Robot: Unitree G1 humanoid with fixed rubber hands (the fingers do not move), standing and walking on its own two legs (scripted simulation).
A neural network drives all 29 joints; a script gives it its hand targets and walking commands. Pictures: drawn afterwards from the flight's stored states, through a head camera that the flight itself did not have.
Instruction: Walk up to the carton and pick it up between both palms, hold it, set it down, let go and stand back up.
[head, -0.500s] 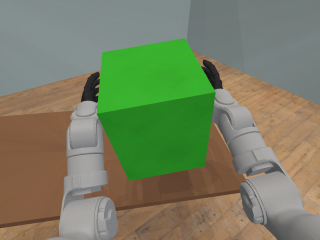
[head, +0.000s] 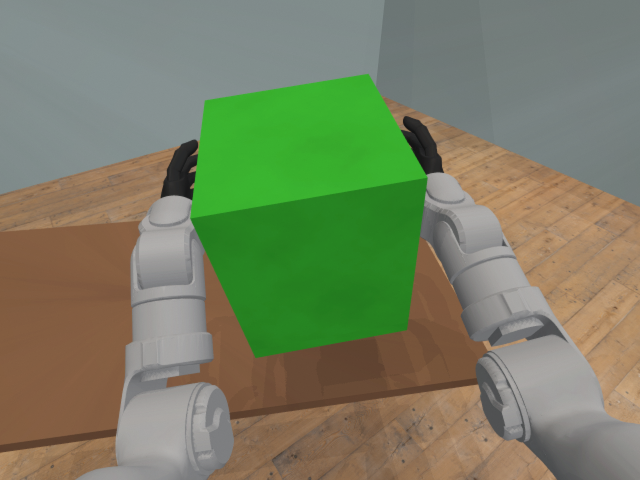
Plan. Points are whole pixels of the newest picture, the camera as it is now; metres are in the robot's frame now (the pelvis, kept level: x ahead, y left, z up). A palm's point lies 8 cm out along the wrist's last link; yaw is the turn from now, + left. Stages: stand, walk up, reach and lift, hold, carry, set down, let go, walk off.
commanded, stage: hold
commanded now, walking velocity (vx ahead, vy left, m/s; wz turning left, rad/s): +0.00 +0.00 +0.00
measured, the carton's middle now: (310, 220) +0.36 +0.00 +0.18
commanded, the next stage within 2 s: set down in 0.76 s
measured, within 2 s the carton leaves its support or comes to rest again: neither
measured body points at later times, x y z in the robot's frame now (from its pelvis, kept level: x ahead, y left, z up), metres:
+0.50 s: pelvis +0.00 +0.00 +0.00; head -0.06 +0.03 +0.45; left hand +0.38 +0.16 +0.21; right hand +0.39 -0.14 +0.23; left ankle +0.03 +0.13 -0.75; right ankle +0.00 -0.12 -0.75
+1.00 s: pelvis +0.01 +0.01 +0.00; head -0.05 +0.02 +0.45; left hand +0.40 +0.15 +0.23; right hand +0.39 -0.15 +0.24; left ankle +0.03 +0.13 -0.75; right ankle +0.00 -0.12 -0.75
